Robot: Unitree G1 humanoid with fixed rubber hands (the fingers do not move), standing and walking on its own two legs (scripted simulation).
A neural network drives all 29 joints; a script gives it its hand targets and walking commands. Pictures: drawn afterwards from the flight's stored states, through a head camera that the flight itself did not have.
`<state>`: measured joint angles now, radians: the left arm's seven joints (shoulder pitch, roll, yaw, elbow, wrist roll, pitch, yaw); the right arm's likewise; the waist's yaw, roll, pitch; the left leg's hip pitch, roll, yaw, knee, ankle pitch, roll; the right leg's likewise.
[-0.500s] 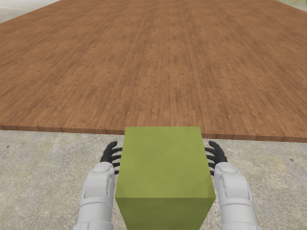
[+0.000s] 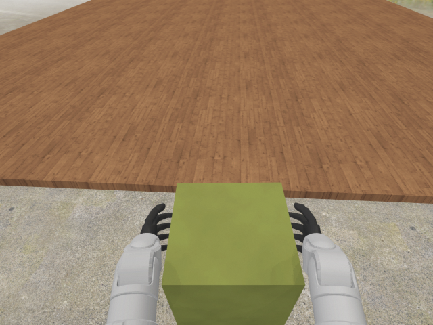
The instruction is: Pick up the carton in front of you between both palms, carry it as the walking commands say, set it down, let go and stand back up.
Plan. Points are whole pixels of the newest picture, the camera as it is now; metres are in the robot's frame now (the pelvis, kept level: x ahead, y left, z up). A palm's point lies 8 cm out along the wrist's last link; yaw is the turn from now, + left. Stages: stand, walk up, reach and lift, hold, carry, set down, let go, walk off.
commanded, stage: hold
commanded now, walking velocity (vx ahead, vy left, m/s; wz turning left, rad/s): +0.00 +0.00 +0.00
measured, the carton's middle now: (229, 259) +0.29 +0.00 -0.03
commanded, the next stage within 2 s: carry in 0.26 s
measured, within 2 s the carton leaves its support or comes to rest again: neither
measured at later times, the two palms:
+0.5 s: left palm (160, 221) +0.32 +0.13 +0.07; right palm (317, 225) +0.31 -0.17 +0.06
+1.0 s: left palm (190, 143) +0.55 +0.09 +0.08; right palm (309, 148) +0.53 -0.21 +0.08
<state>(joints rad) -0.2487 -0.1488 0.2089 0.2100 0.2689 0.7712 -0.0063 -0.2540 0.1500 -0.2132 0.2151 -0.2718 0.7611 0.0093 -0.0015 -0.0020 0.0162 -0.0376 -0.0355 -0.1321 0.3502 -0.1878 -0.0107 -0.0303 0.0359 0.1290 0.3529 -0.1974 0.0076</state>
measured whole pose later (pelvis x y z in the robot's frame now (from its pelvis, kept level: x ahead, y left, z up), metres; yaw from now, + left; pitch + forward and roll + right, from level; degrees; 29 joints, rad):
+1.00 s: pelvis +0.27 -0.04 -0.01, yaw -1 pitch +5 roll -1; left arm -0.18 -0.14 0.13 -0.36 0.10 1.23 0.09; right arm -0.19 0.14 -0.12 -0.36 -0.10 1.23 -0.11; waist -0.03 0.03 -0.11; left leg -0.01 0.08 0.15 0.34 -0.40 -0.04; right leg -0.51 -0.05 -0.20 0.52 -0.17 -0.01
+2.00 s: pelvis +0.80 -0.07 -0.02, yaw +0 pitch +5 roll +0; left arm -0.85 0.01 0.26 0.06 0.08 1.32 0.12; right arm -0.87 -0.04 -0.25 0.07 -0.05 1.32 -0.14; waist -0.01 0.03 0.04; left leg -0.27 0.04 0.14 0.58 -0.38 0.02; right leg -0.42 -0.02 -0.14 0.58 -0.25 -0.05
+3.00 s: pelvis +0.89 -0.04 -0.02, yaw +0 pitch +2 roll +0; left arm -0.64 -0.01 0.20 0.20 0.07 1.22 0.12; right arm -0.65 -0.01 -0.19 0.22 -0.06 1.21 -0.12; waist -0.02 0.00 -0.09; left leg -0.33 0.00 0.10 0.59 -0.29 0.05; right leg -0.28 -0.02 -0.04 0.59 -0.34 0.00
